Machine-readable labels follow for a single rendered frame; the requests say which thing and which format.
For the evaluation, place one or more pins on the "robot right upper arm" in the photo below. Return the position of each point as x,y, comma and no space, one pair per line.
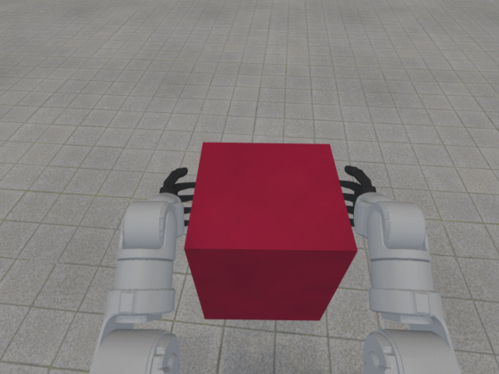
389,351

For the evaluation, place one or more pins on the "robot right hand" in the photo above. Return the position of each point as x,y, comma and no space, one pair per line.
358,189

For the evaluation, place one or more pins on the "carton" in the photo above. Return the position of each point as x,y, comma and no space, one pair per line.
269,235

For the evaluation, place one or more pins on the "robot right forearm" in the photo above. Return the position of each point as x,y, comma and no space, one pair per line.
402,285

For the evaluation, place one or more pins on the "robot left forearm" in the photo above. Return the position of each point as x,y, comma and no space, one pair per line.
143,278

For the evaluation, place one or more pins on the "robot left hand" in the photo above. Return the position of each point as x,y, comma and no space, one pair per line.
170,187

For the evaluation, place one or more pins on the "robot left upper arm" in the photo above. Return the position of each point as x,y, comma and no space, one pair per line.
138,351

